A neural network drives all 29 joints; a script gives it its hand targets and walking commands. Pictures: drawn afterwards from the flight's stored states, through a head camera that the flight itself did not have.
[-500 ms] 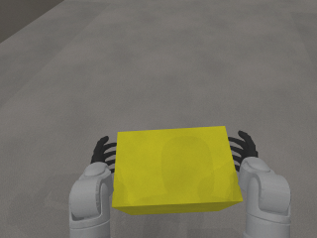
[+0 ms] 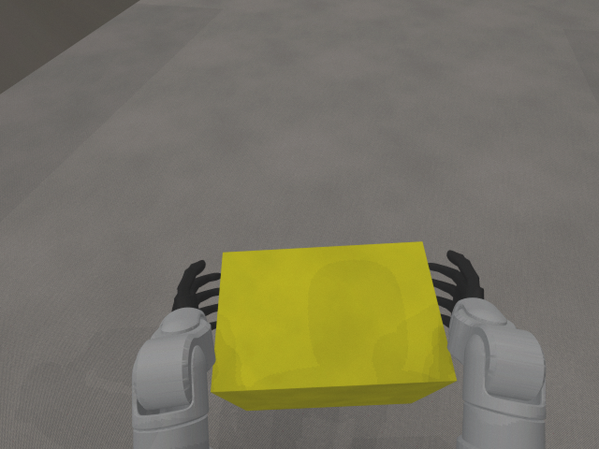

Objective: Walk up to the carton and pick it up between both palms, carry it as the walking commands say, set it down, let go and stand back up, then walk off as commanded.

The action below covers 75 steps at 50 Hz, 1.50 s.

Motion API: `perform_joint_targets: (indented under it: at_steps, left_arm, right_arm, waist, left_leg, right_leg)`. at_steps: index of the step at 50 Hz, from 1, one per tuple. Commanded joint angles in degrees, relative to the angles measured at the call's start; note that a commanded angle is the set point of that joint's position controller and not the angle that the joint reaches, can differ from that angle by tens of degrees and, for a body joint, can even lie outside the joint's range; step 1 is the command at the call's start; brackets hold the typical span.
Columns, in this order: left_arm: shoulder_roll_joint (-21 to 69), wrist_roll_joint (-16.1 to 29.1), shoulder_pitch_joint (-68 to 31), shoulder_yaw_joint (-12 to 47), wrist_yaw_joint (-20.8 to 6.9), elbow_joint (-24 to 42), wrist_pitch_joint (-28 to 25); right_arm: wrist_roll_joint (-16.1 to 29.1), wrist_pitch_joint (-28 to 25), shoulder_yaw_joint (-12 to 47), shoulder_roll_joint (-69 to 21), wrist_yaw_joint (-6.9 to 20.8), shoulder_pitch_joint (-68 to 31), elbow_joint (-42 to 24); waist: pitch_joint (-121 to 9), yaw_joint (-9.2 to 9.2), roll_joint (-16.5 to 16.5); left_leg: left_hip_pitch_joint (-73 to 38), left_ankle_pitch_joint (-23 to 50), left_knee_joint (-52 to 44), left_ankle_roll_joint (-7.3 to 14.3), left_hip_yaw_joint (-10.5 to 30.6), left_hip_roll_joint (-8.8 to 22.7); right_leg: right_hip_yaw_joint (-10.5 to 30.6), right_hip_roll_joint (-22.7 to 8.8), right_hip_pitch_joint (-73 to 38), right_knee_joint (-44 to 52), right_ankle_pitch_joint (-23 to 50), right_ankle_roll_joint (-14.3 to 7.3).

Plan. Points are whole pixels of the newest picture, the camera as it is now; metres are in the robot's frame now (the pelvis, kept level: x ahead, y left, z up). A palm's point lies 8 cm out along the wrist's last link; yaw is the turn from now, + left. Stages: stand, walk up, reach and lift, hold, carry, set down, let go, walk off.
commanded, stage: carry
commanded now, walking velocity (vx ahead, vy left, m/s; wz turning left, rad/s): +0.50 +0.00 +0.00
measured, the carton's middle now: (325, 334) +0.29 -0.01 -0.02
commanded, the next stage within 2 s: none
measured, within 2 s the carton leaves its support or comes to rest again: neither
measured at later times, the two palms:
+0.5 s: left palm (235, 144) +0.60 +0.14 +0.08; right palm (422, 139) +0.61 -0.19 +0.08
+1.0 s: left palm (259, 50) +0.96 +0.12 +0.09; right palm (399, 47) +0.95 -0.21 +0.09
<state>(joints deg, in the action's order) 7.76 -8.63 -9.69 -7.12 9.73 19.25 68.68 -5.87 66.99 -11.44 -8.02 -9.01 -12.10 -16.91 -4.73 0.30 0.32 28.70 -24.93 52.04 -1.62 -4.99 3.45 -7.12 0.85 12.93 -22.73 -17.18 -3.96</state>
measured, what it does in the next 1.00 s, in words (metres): walks ahead: left foot, then right foot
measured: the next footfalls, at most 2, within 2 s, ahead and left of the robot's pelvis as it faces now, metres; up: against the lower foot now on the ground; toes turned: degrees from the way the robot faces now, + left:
left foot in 0.16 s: +0.25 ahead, +0.14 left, +0.00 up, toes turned +5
right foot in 0.44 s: +0.35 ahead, -0.09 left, +0.00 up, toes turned -7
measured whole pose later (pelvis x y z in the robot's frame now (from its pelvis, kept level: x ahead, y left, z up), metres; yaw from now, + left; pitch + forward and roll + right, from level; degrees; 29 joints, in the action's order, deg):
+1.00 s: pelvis +0.68 -0.02 +0.00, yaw -3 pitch +4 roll +0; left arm 7.7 -7.9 -10.2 -8.0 10.1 18.8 69.5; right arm -5.9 66.8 -11.4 -8.1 -8.9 -12.1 -15.6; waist -5.9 1.0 0.1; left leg 7.8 -18.2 22.0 0.2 -6.3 2.5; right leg -7.0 0.1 22.0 -41.2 -20.8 -1.4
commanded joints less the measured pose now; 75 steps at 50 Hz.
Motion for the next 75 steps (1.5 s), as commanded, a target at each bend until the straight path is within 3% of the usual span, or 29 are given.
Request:
perform_joint_targets:
  at_steps: [1,7,8,10,13,18,21,22,23,24,27,37,39,40,41,42,45,49,53,54,55,56,58,64,68,71,72,73,75]
  left_arm:
    - [56.51,30.11,-31.55,42.09,-21.31,7.68,-1.73]
    - [52.74,29.17,-28.65,42.04,-20.76,8.77,-0.46]
    - [52.29,29.11,-30.96,42.48,-20.98,9.17,-0.2]
    - [53.61,28.33,-32.15,42.01,-21.53,5.08,0.39]
    - [56.04,29.47,-33.87,41.74,-21.91,5.2,-0.41]
    - [55.23,28.0,-31.62,40.04,-21.66,0.13,0.3]
    - [54.85,28.79,-32.89,39.36,-22.26,-0.08,0.08]
    - [55.16,28.69,-32.67,39.74,-22.17,-0.16,0.15]
    - [54.11,27.67,-29.76,38.5,-22.28,-1.35,0.2]
    - [54.42,28.16,-32.27,38.61,-22.24,-0.68,0.11]
    - [54.74,28.91,-32.28,38.75,-22.54,2.81,-0.27]
    - [53.12,30.96,-29.2,41.39,-21.0,11.18,-1.25]
    - [51.08,29.33,-29.51,40.59,-21.01,9.46,-0.72]
    - [50.93,29.49,-32.47,41.08,-21.42,9.21,-0.21]
    - [51.35,28.29,-31.8,40.18,-21.87,4.18,0.47]
    - [52.37,26.77,-27.36,39.78,-21.53,0.89,0.47]
    - [53.43,26.81,-29.78,38.52,-21.36,0.79,-0.18]
    - [54.68,27.7,-33.65,39.62,-21.19,0.22,-0.39]
    - [53.77,27.56,-31.16,38.34,-21.62,-1.83,-0.18]
    - [54.09,27.87,-31.26,38.72,-21.81,-1.55,-0.36]
    - [53.56,27.39,-31.89,38.4,-21.89,-1.89,-0.51]
    - [53.93,27.63,-33.41,38.64,-21.63,-0.32,-0.29]
    - [55.55,28.12,-32.76,39.45,-21.77,1.93,-0.49]
    - [56.27,30.23,-32.27,41.25,-21.37,8.34,-2.32]
    - [53.39,30.31,-28.73,40.81,-21.13,9.12,-1.55]
    - [50.85,29.67,-31.75,40.91,-21.17,8.12,-0.62]
    - [51.1,29.02,-32.46,41.02,-21.51,6.17,-0.15]
    - [51.91,28.8,-32.82,41.19,-21.98,3.58,0.05]
    - [54.3,27.48,-29.91,40.17,-21.83,0.25,-0.04]
  right_arm:
    - [25.96,0.7,45.15,-54.9,20.59,-27.98,-6.46]
    - [24.44,2.1,44.91,-52.32,20.65,-23.02,-5.67]
    - [24.51,2.09,44.89,-52.37,20.83,-23.83,-5.63]
    - [25.06,2.19,43.81,-51.39,21.7,-25.65,-1.9]
    - [25.26,1.54,44.22,-55.15,21.95,-28.32,-3.29]
    - [23.69,2.25,42.93,-53.49,22.11,-27.02,0.48]
    - [23.26,2.14,43.38,-53.22,21.78,-29.66,-0.79]
    - [23.29,2.08,43.41,-52.8,21.82,-29.61,-1.69]
    - [23.81,2.38,44.34,-53.07,21.71,-30.8,-2.08]
    - [24.35,2.66,44.71,-53.5,21.31,-32.21,-2.07]
    - [25.98,1.81,46.31,-54.9,20.88,-30.19,-3.07]
    - [25.23,1.38,46.07,-53.01,19.19,-24.71,-8.7]
    - [25.22,1.76,46.47,-52.37,19.56,-24.06,-7.95]
    - [24.16,1.87,45.3,-50.86,19.77,-23.52,-5.57]
    - [22.59,2.48,43.3,-50.8,20.25,-22.0,0.07]
    - [22.79,2.64,43.43,-50.2,20.76,-21.22,-0.35]
    - [24.49,2.29,44.65,-53.15,21.73,-25.42,0.16]
    - [24.53,1.85,44.1,-53.27,21.97,-29.65,-0.12]
    - [23.45,2.46,43.82,-52.16,22.07,-28.27,1.65]
    - [23.64,2.35,44.4,-52.49,21.94,-29.02,0.79]
    - [24.44,2.65,44.93,-52.43,21.84,-31.81,-0.53]
    - [25.55,2.51,45.97,-53.04,21.79,-33.0,-2.71]
    - [26.32,1.57,46.53,-55.23,21.08,-30.36,-3.03]
    - [25.74,0.24,46.2,-54.97,19.78,-26.6,-6.92]
    - [25.32,1.01,46.08,-52.97,19.39,-26.94,-8.95]
    - [24.93,1.82,46.21,-52.26,19.79,-25.12,-6.15]
    - [24.53,1.86,45.67,-51.18,20.31,-25.64,-4.59]
    - [22.87,2.26,43.68,-50.74,20.66,-23.18,0.61]
    - [23.68,1.96,44.09,-52.21,21.32,-24.62,-0.43]
  waist:
    - [-19.04,-1.45,6.81]
    - [-20.86,0.31,4.54]
    - [-23.52,1.52,2.37]
    - [-22.59,1.43,-19.55]
    - [-16.71,1.16,-6.87]
    - [-9.9,0.1,-13.28]
    - [-12.04,-0.58,-6.88]
    - [-15.35,-0.58,-3.19]
    - [-17.87,-1.34,8.86]
    - [-20.28,-1.56,17.57]
    - [-20.1,-1.47,8.75]
    - [-19.11,-1.56,7.81]
    - [-24.28,1.48,4.18]
    - [-25.52,2.04,-6.82]
    - [-16.24,2.08,-14.65]
    - [-17.15,1.99,-15.27]
    - [-12.39,0.53,-7.22]
    - [-7.83,-0.04,-11.02]
    - [-8.86,-1.2,-7.68]
    - [-13.82,-1.78,-0.31]
    - [-21.32,-2.3,11.98]
    - [-20.81,-1.58,17.58]
    - [-23.8,-1.67,8.63]
    - [-18.92,-1.52,8.3]
    - [-17.14,-2.14,8.61]
    - [-22.78,1.34,4.56]
    - [-22.97,1.6,-7.32]
    - [-15.35,1.83,-13.15]
    - [-18.54,1.5,-12.07]
  left_leg:
    - [7.37,8.22,-14.88,0.7,1.11,-0.54]
    - [-23.23,24.98,-27.26,3.98,-7.9,-4.45]
    - [-35.63,23.16,-25.24,7.01,-0.24,1.22]
    - [-46.97,32.06,-30.21,16.42,28.68,19.14]
    - [-36.98,28.12,-35.1,12.23,20.35,17.3]
    - [-22.62,11.11,-40.51,8.35,8.54,12.28]
    - [-21.08,9.65,-33.33,4.97,2.86,8.61]
    - [-18.85,12.75,-26.49,3.2,0.11,5.84]
    - [-11.36,10.51,-12.47,0.89,-3.39,2.09]
    - [2.05,-1.8,0.89,-0.05,-2.57,-2.45]
    - [21.01,-3.54,6.62,2.11,1.92,-2.15]
    - [-10.16,26.6,-29.39,1.42,-11.18,-8.53]
    - [-36.39,29.66,-28.7,6.55,-3.13,-1.79]
    - [-43.95,39.19,-25.67,12.32,12.96,10.88]
    - [-43.27,56.76,-27.75,16.19,21.25,15.21]
    - [-47.97,53.41,-28.75,17.76,24.7,18.2]
    - [-36.43,32.24,-37.29,11.82,18.94,15.65]
    - [-25.3,18.98,-41.13,9.42,9.25,12.29]
    - [-21.78,23.42,-31.73,4.59,0.51,8.17]
    - [-18.44,31.06,-19.7,2.45,-3.0,4.74]
    - [-9.38,21.29,-2.31,0.25,-4.48,1.23]
    - [4.86,-2.1,10.31,0.34,-1.61,-3.63]
    - [18.35,-4.08,15.93,2.73,3.45,-2.47]
    - [14.04,10.49,-10.72,0.51,-0.52,-2.4]
    - [-4.22,23.78,-26.71,1.23,-10.29,-7.69]
    - [-36.34,29.26,-27.72,6.86,-3.54,-1.67]
    - [-42.57,40.83,-26.48,11.49,12.23,10.47]
    - [-43.46,53.42,-28.69,16.03,20.36,15.2]
    - [-45.74,42.1,-32.14,17.15,25.2,18.93]
  right_leg:
    - [11.98,-16.08,-28.23,3.83,39.75,-5.85]
    - [-1.18,-9.11,-9.4,-9.16,50.85,1.57]
    - [-2.52,-7.64,1.85,-18.8,40.31,3.19]
    - [0.18,2.38,23.69,-41.75,-11.05,4.14]
    - [6.73,-4.75,24.48,-33.53,-7.62,4.28]
    - [-0.82,-2.91,10.49,-9.06,-3.55,4.48]
    - [-2.36,-2.88,-2.06,0.92,9.85,4.09]
    - [2.49,-5.43,-9.06,1.57,9.79,3.0]
    - [18.01,-14.31,-17.34,7.13,5.64,0.44]
    - [30.83,-22.4,-28.75,5.93,21.35,-4.0]
    - [21.73,-19.81,-44.09,-3.22,62.99,-5.18]
    - [0.24,-9.77,-22.61,-3.63,69.06,1.6]
    - [-2.18,-7.43,-2.3,-18.72,48.45,3.8]
    - [-3.35,-2.64,9.78,-32.36,23.8,4.61]
    - [-0.77,4.17,19.99,-40.76,-9.78,4.75]
    - [5.56,0.58,27.1,-44.56,-10.6,4.64]
    - [5.74,-4.25,23.58,-29.04,-7.23,5.22]
    - [-0.21,-2.93,13.68,-12.37,-3.47,4.83]
    - [-3.21,-1.68,-2.5,-0.79,12.65,3.56]
    - [4.01,-4.84,-12.38,0.93,11.72,2.03]
    - [22.29,-16.85,-24.2,2.7,16.53,-2.88]
    - [31.64,-23.21,-33.58,1.95,40.85,-6.56]
    - [23.29,-21.24,-45.76,-4.69,64.08,-7.47]
    - [10.05,-15.09,-37.75,2.91,58.57,-3.23]
    - [0.7,-10.68,-25.3,0.08,69.93,0.86]
    - [-3.01,-7.58,-2.94,-19.82,48.45,3.9]
    - [-3.59,-1.68,7.96,-33.52,21.3,4.55]
    - [-0.52,4.0,19.38,-41.62,-9.06,4.75]
    - [8.19,-2.69,27.63,-44.69,-8.81,4.59]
